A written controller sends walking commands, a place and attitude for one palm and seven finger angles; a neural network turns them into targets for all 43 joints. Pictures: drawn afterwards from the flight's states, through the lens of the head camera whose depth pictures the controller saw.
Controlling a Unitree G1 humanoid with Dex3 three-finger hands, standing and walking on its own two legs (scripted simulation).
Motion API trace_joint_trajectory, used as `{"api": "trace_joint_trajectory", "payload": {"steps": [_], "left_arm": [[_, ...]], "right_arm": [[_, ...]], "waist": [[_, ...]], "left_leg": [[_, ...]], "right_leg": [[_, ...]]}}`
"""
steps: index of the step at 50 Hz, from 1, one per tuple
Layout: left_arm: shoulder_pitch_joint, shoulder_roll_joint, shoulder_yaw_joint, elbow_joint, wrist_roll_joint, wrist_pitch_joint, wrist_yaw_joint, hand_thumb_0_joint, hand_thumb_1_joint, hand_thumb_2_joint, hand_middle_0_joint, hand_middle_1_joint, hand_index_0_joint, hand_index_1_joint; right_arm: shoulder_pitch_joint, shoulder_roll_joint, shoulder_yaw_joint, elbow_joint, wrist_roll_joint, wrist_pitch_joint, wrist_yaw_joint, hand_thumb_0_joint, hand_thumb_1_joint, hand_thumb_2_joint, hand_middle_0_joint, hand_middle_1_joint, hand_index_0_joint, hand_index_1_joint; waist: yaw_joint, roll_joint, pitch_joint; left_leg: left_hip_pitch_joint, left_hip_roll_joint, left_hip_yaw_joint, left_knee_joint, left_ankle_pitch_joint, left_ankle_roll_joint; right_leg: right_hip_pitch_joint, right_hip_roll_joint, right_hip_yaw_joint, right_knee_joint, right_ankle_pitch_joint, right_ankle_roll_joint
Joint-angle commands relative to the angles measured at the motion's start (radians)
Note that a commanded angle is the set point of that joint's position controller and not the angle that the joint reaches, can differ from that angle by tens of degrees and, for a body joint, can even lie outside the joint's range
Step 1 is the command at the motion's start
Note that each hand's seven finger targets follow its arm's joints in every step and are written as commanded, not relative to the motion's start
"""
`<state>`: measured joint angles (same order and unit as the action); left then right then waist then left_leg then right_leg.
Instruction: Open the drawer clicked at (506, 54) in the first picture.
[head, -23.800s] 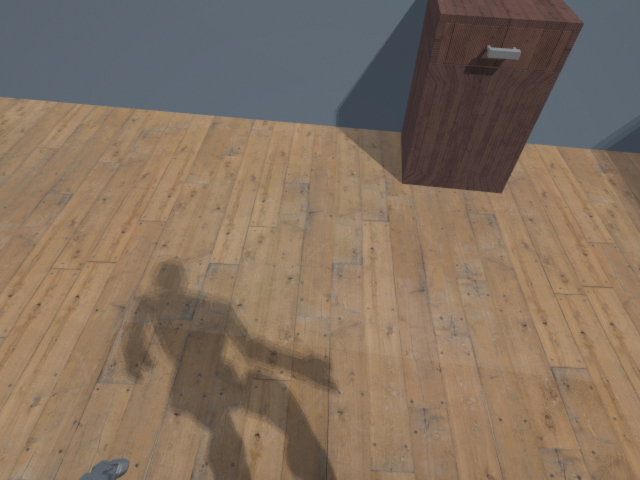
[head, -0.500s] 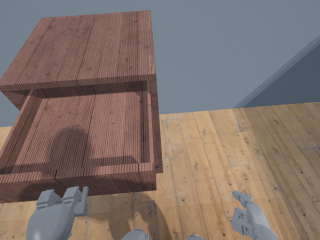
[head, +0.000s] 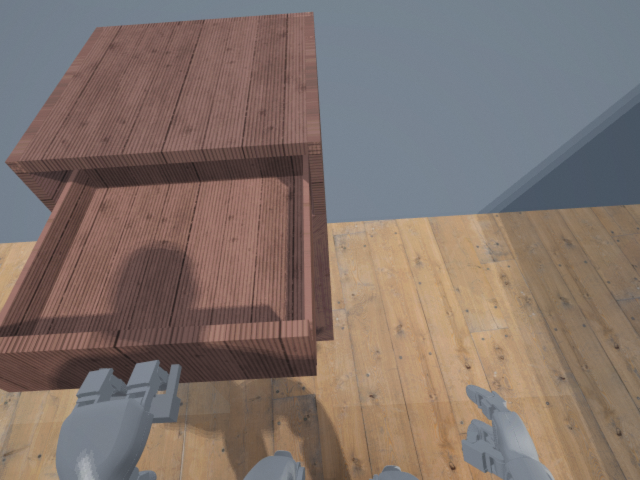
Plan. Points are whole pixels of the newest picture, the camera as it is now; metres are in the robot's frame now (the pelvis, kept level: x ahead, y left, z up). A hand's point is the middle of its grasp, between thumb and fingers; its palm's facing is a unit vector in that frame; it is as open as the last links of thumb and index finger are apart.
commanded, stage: open the thumb to release the handle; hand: left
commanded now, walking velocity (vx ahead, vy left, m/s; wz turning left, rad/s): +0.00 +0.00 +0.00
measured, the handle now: (134, 391) +0.22 +0.25 -0.01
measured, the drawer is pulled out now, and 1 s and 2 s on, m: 0.30 0.28 0.28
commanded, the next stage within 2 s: lift the hand off the handle in 0.04 s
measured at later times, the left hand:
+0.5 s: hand (138, 429) +0.18 +0.24 -0.03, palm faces +0.00 -0.04 -1.00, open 13.8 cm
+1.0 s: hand (108, 419) +0.19 +0.26 +0.01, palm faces +0.01 -0.06 -1.00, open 13.8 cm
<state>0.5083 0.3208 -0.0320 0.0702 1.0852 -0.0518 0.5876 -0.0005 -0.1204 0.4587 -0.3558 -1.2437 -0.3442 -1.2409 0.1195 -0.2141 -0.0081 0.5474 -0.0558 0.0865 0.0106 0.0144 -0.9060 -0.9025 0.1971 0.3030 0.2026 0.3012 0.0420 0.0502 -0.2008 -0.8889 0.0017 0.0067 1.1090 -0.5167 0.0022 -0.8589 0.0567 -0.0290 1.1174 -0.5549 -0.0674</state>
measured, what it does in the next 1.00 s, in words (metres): stands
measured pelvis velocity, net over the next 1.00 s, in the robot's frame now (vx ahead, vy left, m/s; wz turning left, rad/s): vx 0.00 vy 0.01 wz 0.00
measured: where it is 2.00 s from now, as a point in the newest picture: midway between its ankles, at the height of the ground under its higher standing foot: outside the picture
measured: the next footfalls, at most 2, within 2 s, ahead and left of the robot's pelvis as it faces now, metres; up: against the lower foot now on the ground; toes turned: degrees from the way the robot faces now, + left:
none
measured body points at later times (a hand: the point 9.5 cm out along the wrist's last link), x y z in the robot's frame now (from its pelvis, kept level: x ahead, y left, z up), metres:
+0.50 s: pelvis -0.02 -0.01 +0.00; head +0.04 -0.03 +0.44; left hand +0.18 +0.24 +0.02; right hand +0.18 -0.23 -0.11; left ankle +0.01 +0.12 -0.66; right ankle -0.01 -0.08 -0.66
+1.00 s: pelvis +0.00 +0.01 +0.02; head +0.04 -0.02 +0.47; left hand +0.18 +0.26 +0.07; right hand +0.19 -0.23 -0.08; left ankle +0.01 +0.12 -0.66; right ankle -0.01 -0.08 -0.66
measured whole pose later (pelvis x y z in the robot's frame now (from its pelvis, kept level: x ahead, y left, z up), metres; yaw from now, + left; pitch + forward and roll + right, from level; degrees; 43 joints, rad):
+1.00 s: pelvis +0.00 +0.01 +0.02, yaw +0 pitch +13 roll +0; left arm 0.45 0.33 -0.02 0.08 1.04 0.00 0.56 0.00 -0.48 0.30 -0.33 -1.20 -0.33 -1.21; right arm 0.14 -0.25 -0.03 0.57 -0.03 0.08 0.00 0.01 -0.91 -0.90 0.20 0.30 0.20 0.30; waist 0.03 0.07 -0.17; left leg -0.75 0.00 0.01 0.98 -0.46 0.01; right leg -0.71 0.06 -0.02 0.97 -0.49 -0.05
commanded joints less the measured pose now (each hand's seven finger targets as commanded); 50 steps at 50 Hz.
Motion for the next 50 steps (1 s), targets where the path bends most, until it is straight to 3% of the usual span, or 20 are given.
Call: {"api": "trace_joint_trajectory", "payload": {"steps": [1, 2, 5, 7, 11, 14, 16, 17, 18, 21, 22, 23, 26, 28, 29, 34, 36, 40, 46, 50], "left_arm": [[0.047, 0.164, 0.143, -0.137, -0.008, 0.017, 0.044, 0.0, -0.5, 0.3, -0.3, -1.2, -0.3, -1.2], [0.052, 0.145, 0.122, -0.132, -0.009, 0.018, 0.043, 0.0, -0.5, 0.3, -0.3, -1.2, -0.3, -1.2], [0.032, 0.171, 0.152, -0.132, -0.008, 0.01, 0.047, 0.0, -0.5, 0.3, -0.3, -1.2, -0.3, -1.2], [0.014, 0.132, 0.11, -0.099, -0.008, 0.01, 0.042, 0.0, -0.5, 0.3, -0.3, -1.2, -0.3, -1.2], [-0.085, 0.174, 0.144, -0.094, -0.002, 0.001, 0.051, 0.0, -0.5, 0.3, -0.3, -1.2, -0.3, -1.2], [-0.128, 0.164, 0.127, -0.091, 0.006, 0.01, 0.061, 0.0, -0.5, 0.3, -0.3, -1.2, -0.3, -1.2], [-0.187, 0.17, 0.123, -0.08, 0.003, 0.021, 0.062, 0.0, -0.5, 0.3, -0.3, -1.2, -0.3, -1.2], [-0.19, 0.165, 0.12, -0.052, -0.003, 0.028, 0.062, 0.0, -0.5, 0.3, -0.3, -1.2, -0.3, -1.2], [-0.234, 0.183, 0.132, -0.053, -0.004, 0.029, 0.062, 0.0, -0.5, 0.3, -0.3, -1.2, -0.3, -1.2], [-0.271, 0.201, 0.131, -0.028, -0.005, 0.044, 0.054, 0.0, -0.5, 0.3, -0.3, -1.2, -0.3, -1.2], [-0.271, 0.188, 0.12, -0.01, -0.006, 0.048, 0.05, 0.0, -0.5, 0.3, -0.3, -1.2, -0.3, -1.2], [-0.278, 0.193, 0.12, -0.041, -0.009, 0.047, 0.046, 0.0, -0.5, 0.3, -0.3, -1.2, -0.3, -1.2], [-0.194, 0.219, 0.147, -0.065, -0.03, 0.063, 0.032, 0.0, -0.5, 0.3, -0.3, -1.2, -0.3, -1.2], [-0.21, 0.211, 0.136, -0.08, -0.049, 0.066, 0.018, 0.0, -0.5, 0.3, -0.3, -1.2, -0.3, -1.2], [-0.182, 0.225, 0.155, -0.071, -0.052, 0.063, 0.015, 0.0, -0.5, 0.3, -0.3, -1.2, -0.3, -1.2], [-0.173, 0.197, 0.127, -0.067, -0.046, 0.054, 0.003, 0.0, -0.5, 0.3, -0.3, -1.2, -0.3, -1.2], [-0.155, 0.223, 0.159, -0.096, -0.045, 0.044, 0.007, 0.0, -0.5, 0.3, -0.3, -1.2, -0.3, -1.2], [-0.104, 0.205, 0.152, -0.158, -0.042, 0.033, 0.022, 0.0, -0.5, 0.3, -0.3, -1.2, -0.3, -1.2], [-0.092, 0.187, 0.137, -0.15, -0.043, 0.054, 0.021, 0.0, -0.5, 0.3, -0.3, -1.2, -0.3, -1.2], [-0.097, 0.136, 0.07, -0.2, -0.061, 0.07, -0.017, 0.0, -0.5, 0.3, -0.3, -1.2, -0.3, -1.2]], "right_arm": [[-0.09, -0.112, -0.047, -0.155, 0.002, -0.05, -0.007, 0.0, -0.9, -0.9, 0.2, 0.3, 0.2, 0.3], [-0.093, -0.111, -0.049, -0.162, 0.004, -0.052, -0.009, 0.0, -0.9, -0.9, 0.2, 0.3, 0.2, 0.3], [-0.097, -0.113, -0.048, -0.159, 0.003, -0.054, -0.008, 0.0, -0.9, -0.9, 0.2, 0.3, 0.2, 0.3], [-0.093, -0.111, -0.05, -0.158, 0.002, -0.056, -0.008, 0.0, -0.9, -0.9, 0.2, 0.3, 0.2, 0.3], [-0.102, -0.118, -0.053, -0.141, 0.0, -0.06, -0.014, 0.0, -0.9, -0.9, 0.2, 0.3, 0.2, 0.3], [-0.098, -0.117, -0.058, -0.14, 0.005, -0.062, -0.017, 0.0, -0.9, -0.9, 0.2, 0.3, 0.2, 0.3], [-0.1, -0.119, -0.055, -0.129, 0.006, -0.063, -0.02, 0.0, -0.9, -0.9, 0.2, 0.3, 0.2, 0.3], [-0.092, -0.116, -0.058, -0.131, 0.012, -0.066, -0.026, 0.0, -0.9, -0.9, 0.2, 0.3, 0.2, 0.3], [-0.099, -0.121, -0.056, -0.121, 0.011, -0.066, -0.03, 0.0, -0.9, -0.9, 0.2, 0.3, 0.2, 0.3], [-0.098, -0.12, -0.051, -0.111, 0.016, -0.065, -0.039, 0.0, -0.9, -0.9, 0.2, 0.3, 0.2, 0.3], [-0.088, -0.118, -0.057, -0.111, 0.021, -0.068, -0.044, 0.0, -0.9, -0.9, 0.2, 0.3, 0.2, 0.3], [-0.095, -0.119, -0.053, -0.114, 0.019, -0.068, -0.042, 0.0, -0.9, -0.9, 0.2, 0.3, 0.2, 0.3], [-0.091, -0.117, -0.05, -0.123, 0.026, -0.063, -0.047, 0.0, -0.9, -0.9, 0.2, 0.3, 0.2, 0.3], [-0.095, -0.116, -0.047, -0.122, 0.032, -0.066, -0.05, 0.0, -0.9, -0.9, 0.2, 0.3, 0.2, 0.3], [-0.091, -0.116, -0.048, -0.123, 0.034, -0.067, -0.053, 0.0, -0.9, -0.9, 0.2, 0.3, 0.2, 0.3], [-0.087, -0.118, -0.046, -0.126, 0.033, -0.07, -0.044, 0.0, -0.9, -0.9, 0.2, 0.3, 0.2, 0.3], [-0.084, -0.12, -0.048, -0.126, 0.029, -0.069, -0.04, 0.0, -0.9, -0.9, 0.2, 0.3, 0.2, 0.3], [-0.075, -0.124, -0.055, -0.14, 0.025, -0.069, -0.028, 0.0, -0.9, -0.9, 0.2, 0.3, 0.2, 0.3], [-0.084, -0.131, -0.057, -0.14, 0.022, -0.059, -0.013, 0.0, -0.9, -0.9, 0.2, 0.3, 0.2, 0.3], [-0.083, -0.132, -0.061, -0.157, 0.029, -0.064, -0.01, 0.0, -0.9, -0.9, 0.2, 0.3, 0.2, 0.3]], "waist": [[0.013, -0.048, -0.188], [0.007, -0.037, -0.152], [0.01, -0.03, -0.169], [-0.006, -0.055, -0.126], [-0.006, -0.051, -0.161], [-0.009, -0.007, -0.158], [-0.018, -0.02, -0.178], [-0.025, -0.047, -0.137], [-0.024, -0.068, -0.167], [-0.02, -0.057, -0.195], [-0.02, -0.055, -0.171], [-0.012, -0.04, -0.206], [0.008, -0.047, -0.239], [-0.008, -0.081, -0.2], [0.001, -0.058, -0.173], [-0.01, -0.04, -0.108], [0.003, -0.031, -0.159], [0.006, 0.026, -0.179], [-0.007, -0.046, -0.142], [-0.017, -0.03, -0.142]], "left_leg": [[0.181, -0.036, 0.001, -0.105, 0.255, 0.04], [0.173, -0.037, -0.002, -0.108, 0.24, 0.042], [0.169, -0.036, -0.003, -0.111, 0.226, 0.042], [0.149, -0.037, -0.003, -0.102, 0.199, 0.044], [0.127, -0.037, 0.0, -0.089, 0.166, 0.043], [0.14, -0.038, -0.003, -0.093, 0.152, 0.042], [0.142, -0.035, -0.001, -0.095, 0.142, 0.043], [0.127, -0.035, -0.004, -0.099, 0.122, 0.045], [0.122, -0.033, -0.002, -0.094, 0.12, 0.046], [0.123, -0.036, 0.003, -0.101, 0.13, 0.046], [0.126, -0.036, 0.0, -0.108, 0.131, 0.047], [0.144, -0.036, 0.003, -0.114, 0.142, 0.047], [0.17, -0.041, 0.009, -0.138, 0.184, 0.047], [0.158, -0.039, 0.008, -0.147, 0.174, 0.048], [0.153, -0.042, 0.006, -0.157, 0.169, 0.046], [0.184, -0.037, 0.006, -0.188, 0.156, 0.047], [0.214, -0.035, 0.009, -0.193, 0.186, 0.047], [0.286, -0.033, 0.003, -0.214, 0.251, 0.044], [0.291, -0.028, 0.0, -0.229, 0.259, 0.044], [0.359, -0.02, -0.007, -0.261, 0.294, 0.046]], "right_leg": [[0.13, -0.019, 0.061, -0.2, 0.408, 0.014], [0.125, -0.018, 0.061, -0.209, 0.397, 0.012], [0.123, -0.02, 0.064, -0.21, 0.364, 0.01], [0.101, -0.021, 0.059, -0.217, 0.339, 0.015], [0.089, -0.029, 0.082, -0.218, 0.287, 0.02], [0.073, -0.024, 0.076, -0.223, 0.241, 0.016], [0.07, -0.028, 0.074, -0.229, 0.219, 0.022], [0.072, -0.024, 0.071, -0.243, 0.197, 0.022], [0.076, -0.029, 0.083, -0.246, 0.192, 0.027], [0.109, -0.032, 0.089, -0.249, 0.21, 0.029], [0.112, -0.026, 0.088, -0.253, 0.214, 0.024], [0.126, -0.03, 0.093, -0.257, 0.228, 0.026], [0.21, -0.03, 0.103, -0.274, 0.303, 0.027], [0.223, -0.035, 0.12, -0.302, 0.309, 0.034], [0.231, -0.031, 0.129, -0.31, 0.296, 0.028], [0.2, -0.031, 0.104, -0.336, 0.253, 0.026], [0.221, -0.03, 0.097, -0.325, 0.292, 0.026], [0.219, -0.02, 0.064, -0.307, 0.356, 0.012], [0.223, -0.02, 0.056, -0.319, 0.383, 0.021], [0.237, -0.019, 0.04, -0.336, 0.394, 0.016]]}}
